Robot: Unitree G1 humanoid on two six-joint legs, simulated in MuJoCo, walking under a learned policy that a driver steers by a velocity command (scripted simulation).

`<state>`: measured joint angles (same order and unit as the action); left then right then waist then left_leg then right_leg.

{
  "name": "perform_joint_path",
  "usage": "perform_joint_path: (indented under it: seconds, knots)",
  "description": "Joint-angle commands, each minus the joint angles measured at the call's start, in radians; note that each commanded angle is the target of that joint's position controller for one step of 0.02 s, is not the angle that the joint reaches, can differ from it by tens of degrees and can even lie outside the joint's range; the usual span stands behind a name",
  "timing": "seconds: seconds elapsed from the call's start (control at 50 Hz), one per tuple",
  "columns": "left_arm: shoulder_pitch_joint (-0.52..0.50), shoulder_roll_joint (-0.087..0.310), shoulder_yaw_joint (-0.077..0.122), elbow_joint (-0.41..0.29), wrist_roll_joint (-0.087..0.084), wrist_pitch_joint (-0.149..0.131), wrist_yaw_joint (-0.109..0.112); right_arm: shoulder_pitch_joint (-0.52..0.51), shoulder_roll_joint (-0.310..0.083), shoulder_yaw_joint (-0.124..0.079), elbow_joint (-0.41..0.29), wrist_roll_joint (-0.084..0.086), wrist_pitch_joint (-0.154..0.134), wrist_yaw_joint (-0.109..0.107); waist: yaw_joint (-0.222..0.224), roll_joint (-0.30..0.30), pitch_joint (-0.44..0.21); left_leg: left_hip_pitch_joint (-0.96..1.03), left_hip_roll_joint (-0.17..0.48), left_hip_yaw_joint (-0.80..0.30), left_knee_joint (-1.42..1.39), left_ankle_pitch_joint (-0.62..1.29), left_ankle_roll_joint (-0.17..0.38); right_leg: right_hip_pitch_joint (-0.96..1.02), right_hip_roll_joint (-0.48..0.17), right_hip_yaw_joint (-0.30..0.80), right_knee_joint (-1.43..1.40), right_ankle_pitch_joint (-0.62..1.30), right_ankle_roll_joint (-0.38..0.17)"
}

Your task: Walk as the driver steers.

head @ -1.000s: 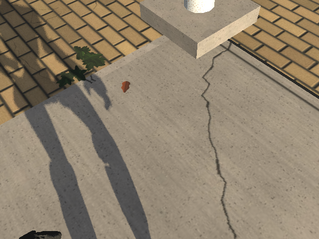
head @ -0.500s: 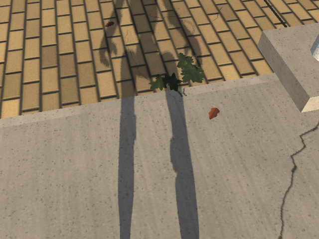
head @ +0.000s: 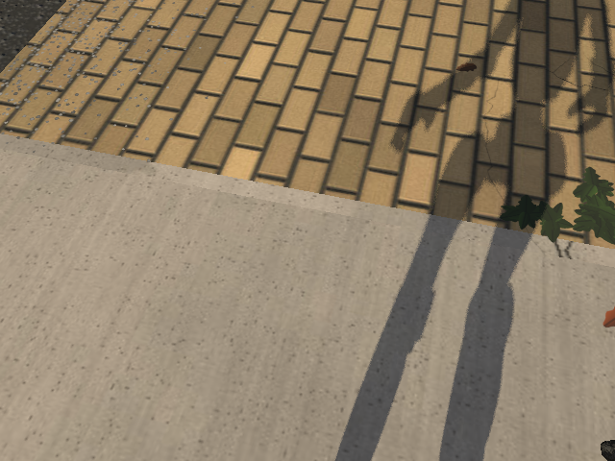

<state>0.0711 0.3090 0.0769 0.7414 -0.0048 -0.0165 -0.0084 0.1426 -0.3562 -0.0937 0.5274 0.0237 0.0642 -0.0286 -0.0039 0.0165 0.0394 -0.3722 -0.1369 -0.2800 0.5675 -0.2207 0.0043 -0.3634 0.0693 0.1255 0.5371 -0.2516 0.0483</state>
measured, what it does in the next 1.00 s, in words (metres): steps to the right, turning right: left foot, then right foot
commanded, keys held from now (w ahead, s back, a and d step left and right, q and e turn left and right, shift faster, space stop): e+shift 0.60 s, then w+e+shift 0.26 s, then w+q+shift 0.14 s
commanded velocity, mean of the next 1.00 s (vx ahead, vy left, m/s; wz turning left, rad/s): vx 0.21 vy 0.00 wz -0.46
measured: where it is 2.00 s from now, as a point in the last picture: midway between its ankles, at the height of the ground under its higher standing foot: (499, 269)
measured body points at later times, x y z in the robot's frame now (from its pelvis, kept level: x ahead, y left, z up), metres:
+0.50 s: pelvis +0.01 +0.00 +0.01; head +0.05 +0.00 +0.46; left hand +0.18 +0.29 -0.10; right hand +0.12 -0.30 -0.08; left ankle -0.02 +0.13 -0.73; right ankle -0.02 -0.12 -0.66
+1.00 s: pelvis +0.12 -0.13 +0.01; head +0.12 -0.17 +0.46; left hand +0.29 +0.09 -0.09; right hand +0.15 -0.46 -0.08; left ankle +0.35 -0.07 -0.66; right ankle -0.03 -0.13 -0.73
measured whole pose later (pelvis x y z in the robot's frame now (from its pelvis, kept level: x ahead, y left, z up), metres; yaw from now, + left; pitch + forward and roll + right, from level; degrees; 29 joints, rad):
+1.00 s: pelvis +0.12 -0.13 +0.01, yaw -34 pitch +2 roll +2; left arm 0.45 0.26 0.03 0.70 -0.01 -0.05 0.01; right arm 0.11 -0.32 -0.07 0.66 0.01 -0.11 0.04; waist 0.05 0.04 0.02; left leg -0.70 0.07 -0.02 0.82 0.02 -0.04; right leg 0.03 0.05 0.07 0.28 -0.33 -0.08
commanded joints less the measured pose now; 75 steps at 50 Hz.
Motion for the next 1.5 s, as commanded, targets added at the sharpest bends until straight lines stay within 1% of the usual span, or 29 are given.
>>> perform_joint_path:
  seconds: [0.02,0.04,0.08,0.14,0.22,0.3,0.34,0.36,0.38,0.44,0.6,0.72,0.74,0.76,0.78,0.8,0.88,0.98,1.08,1.16,1.2,1.22,1.24,1.26,1.28,1.32,1.34,1.4,1.5]
  knots:
    - [0.081,0.195,0.059,-0.048,0.017,-0.009,0.008,0.029,-0.052,-0.016,-0.063,-0.008,-0.008,0.001,-0.005,-0.048,-0.214,-0.016,0.075,-0.091,0.145,-0.245,0.056,0.282,-0.282,0.2,-0.212,0.147,-0.11]
    - [0.063,0.225,0.058,-0.047,0.055,-0.004,0.007,0.026,-0.078,-0.021,-0.09,-0.013,-0.02,-0.001,-0.034,-0.294,-0.131,-0.194,-0.034,0.055,0.357,-0.428,0.002,0.22,-0.411,0.474,-0.278,0.226,-0.276]
    - [-0.026,0.115,0.026,-0.09,0.034,-0.01,0.013,0.062,-0.161,-0.043,-0.025,-0.027,-0.032,-0.003,-0.04,-0.154,-0.094,-0.17,0.039,0.037,0.596,-0.339,-0.046,0.147,-0.382,0.379,-0.247,0.203,-0.31]
    - [-0.052,0.03,-0.021,-0.073,0.008,-0.008,0.008,0.061,-0.016,0.007,0.011,-0.047,-0.027,-0.002,-0.048,-0.105,-0.079,-0.069,0.088,0.075,0.462,-0.239,-0.095,0.122,-0.238,0.225,-0.238,0.148,-0.232]
    - [0.077,0.192,0.039,-0.063,-0.01,0.034,0.013,-0.042,-0.021,0.009,-0.005,-0.023,-0.051,-0.001,0.041,-0.215,-0.071,0.005,0.062,0.22,0.106,-0.267,-0.116,0.218,-0.187,0.259,-0.19,0.27,-0.237]
    - [0.056,0.18,0.048,-0.087,-0.044,0.044,0.026,0.046,-0.038,-0.006,0.049,-0.003,-0.069,-0.004,-0.008,-0.219,-0.115,0.14,0.054,0.193,-0.203,-0.067,-0.058,0.242,-0.192,0.37,-0.161,0.296,-0.217]
    - [0.065,0.127,0.039,-0.097,-0.045,0.046,0.037,0.116,-0.088,-0.024,0.075,-0.016,-0.071,-0.006,-0.021,-0.137,-0.18,0.401,0.2,0.129,-0.247,0.087,0.009,0.041,-0.127,0.295,-0.057,0.148,-0.132]
    - [0.058,0.075,0.027,-0.132,-0.039,0.037,0.033,0.093,-0.168,-0.043,0.084,-0.048,-0.061,-0.004,0.01,0.168,-0.127,0.414,0.382,-0.056,-0.241,0.278,0.132,-0.182,0.001,0.089,0.102,-0.1,-0.067]
    - [0.096,0.128,0.044,-0.118,-0.03,0.03,0.031,0.03,-0.12,-0.035,0.059,-0.078,-0.063,0.0,0.007,0.222,-0.118,0.374,0.518,-0.128,-0.243,0.469,0.238,-0.246,-0.003,0.005,0.321,-0.346,-0.018]
    - [0.155,0.145,0.064,-0.08,-0.026,0.058,0.024,-0.078,-0.024,-0.005,0.039,-0.041,-0.075,-0.015,0.046,0.112,-0.08,0.35,0.424,0.085,-0.203,0.552,0.184,-0.29,-0.078,-0.025,0.594,-0.225,0.043]
    - [0.028,0.076,0.021,-0.204,-0.025,0.072,-0.03,-0.008,-0.121,-0.04,0.08,-0.027,-0.055,-0.007,-0.035,0.141,-0.074,0.34,0.43,0.286,-0.194,0.542,0.188,-0.171,-0.131,-0.183,0.289,-0.095,0.037]
    - [0.165,0.118,0.041,-0.168,-0.039,0.069,-0.035,-0.012,-0.125,-0.046,0.108,0.011,-0.11,0.035,0.055,0.08,-0.053,0.149,0.433,0.37,-0.159,-0.203,0.108,0.182,-0.067,-0.289,0.057,-0.125,-0.111]
    - [0.353,0.176,0.075,-0.103,-0.046,0.06,-0.023,-0.019,-0.074,-0.029,0.105,-0.003,-0.115,0.036,0.137,-0.025,-0.118,-0.001,0.363,0.461,0.123,-0.063,0.059,0.45,-0.052,-0.226,0.013,-0.156,-0.171]
    - [0.495,0.351,0.118,-0.081,-0.045,0.035,-0.01,-0.11,0.013,-0.001,0.006,-0.028,-0.133,0.029,0.175,-0.356,-0.106,-0.467,0.164,0.492,0.608,-0.325,-0.053,0.684,-0.31,0.414,-0.175,-0.371,-0.379]
    - [0.474,0.299,0.09,-0.123,-0.033,-0.012,-0.025,-0.201,-0.007,0.007,-0.04,-0.009,-0.172,0.032,0.196,-0.255,-0.145,-0.677,0.109,0.202,0.751,-0.363,-0.036,0.706,-0.415,0.751,-0.357,-0.601,-0.482]
    - [0.416,0.222,0.061,-0.128,-0.022,-0.038,-0.026,-0.234,-0.062,-0.002,-0.053,0.025,-0.202,0.048,0.168,-0.202,-0.053,-0.727,0.159,0.166,0.763,-0.295,-0.002,0.656,-0.436,0.694,-0.379,-0.575,-0.454]
    - [0.269,0.119,0.01,-0.158,-0.007,-0.044,0.003,-0.094,-0.097,-0.017,0.036,-0.029,-0.219,0.064,0.026,-0.106,0.042,-0.481,0.221,0.198,0.47,-0.004,-0.01,0.393,-0.283,0.322,-0.369,-0.232,-0.338]
    - [0.326,0.129,-0.003,-0.101,0.0,-0.058,0.031,-0.18,0.003,0.036,0.051,-0.014,-0.184,0.077,0.079,-0.119,0.092,-0.354,0.193,0.317,0.19,0.349,-0.062,0.236,-0.198,0.037,-0.435,0.058,-0.258]
    - [0.412,0.133,-0.011,-0.012,-0.006,-0.078,0.021,-0.3,0.004,0.052,0.027,0.019,-0.194,0.113,0.124,-0.089,0.159,-0.332,0.167,0.346,-0.043,0.44,0.021,0.354,-0.251,-0.09,-0.516,0.18,-0.217]
    - [0.405,0.178,-0.008,0.013,0.031,-0.064,0.036,-0.243,-0.041,0.031,0.014,0.025,-0.191,0.125,0.053,-0.17,0.013,-0.204,0.035,0.435,-0.029,0.305,0.097,0.565,-0.276,-0.19,-0.294,1.081,-0.138]
    - [0.38,0.2,-0.002,0.006,0.061,-0.039,0.054,0.043,-0.103,-0.001,0.077,0.036,-0.166,0.108,-0.092,-0.215,-0.161,0.087,-0.017,0.459,0.06,0.201,0.142,0.561,-0.287,-0.211,0.075,1.506,-0.108]
    - [0.298,0.219,0.0,-0.021,0.06,-0.033,0.06,0.302,-0.139,-0.021,0.134,0.035,-0.15,0.092,-0.238,-0.154,-0.242,0.426,0.03,0.365,0.036,0.193,0.185,0.327,-0.267,-0.228,0.407,1.452,-0.083]
    - [0.403,0.05,-0.04,-0.064,0.062,-0.05,0.049,0.417,-0.211,-0.036,0.171,0.019,-0.146,0.085,-0.148,0.198,-0.371,0.917,0.288,-0.137,0.095,-0.181,0.395,-0.23,-0.099,-0.13,0.947,0.306,0.007]
    - [0.377,0.081,-0.062,-0.083,0.007,-0.105,0.019,0.413,-0.156,-0.03,0.166,0.015,-0.152,0.077,-0.157,0.178,-0.531,1.004,0.416,-0.62,-0.179,-0.59,0.455,-0.389,0.017,0.028,1.063,-0.203,-0.016]
    - [0.207,0.14,-0.044,-0.135,-0.039,-0.139,0.004,0.386,-0.124,-0.024,0.165,-0.007,-0.154,0.062,-0.181,0.118,-0.331,0.861,0.386,-0.586,-0.289,-0.567,0.368,-0.469,-0.031,0.059,1.026,-0.131,-0.065]
    - [0.111,0.105,-0.062,-0.169,-0.012,-0.172,0.001,0.264,-0.096,-0.009,0.141,-0.023,-0.164,0.06,-0.071,-0.105,-0.106,0.472,0.321,-0.409,-0.345,-0.317,0.328,-0.387,-0.097,0.048,0.833,-0.07,-0.102]
    - [0.149,0.092,-0.06,-0.161,0.002,-0.167,0.002,0.201,-0.079,0.0,0.121,-0.034,-0.168,0.054,-0.003,-0.088,-0.055,0.32,0.267,-0.326,-0.369,-0.244,0.338,-0.316,-0.124,0.059,0.764,-0.052,-0.096]
    - [0.184,0.091,-0.057,-0.151,0.023,-0.13,0.006,0.136,-0.043,0.01,0.106,-0.006,-0.159,0.044,0.063,-0.023,0.052,0.065,0.193,-0.201,-0.42,-0.167,0.346,-0.257,-0.161,0.016,0.596,-0.054,-0.041]
    - [-0.064,0.035,-0.072,-0.253,0.025,-0.134,0.001,0.195,-0.105,-0.011,0.134,0.026,-0.16,0.012,-0.039,0.022,0.08,-0.24,0.106,-0.067,-0.422,-0.103,0.237,0.09,-0.078,-0.071,0.115,0.407,0.033]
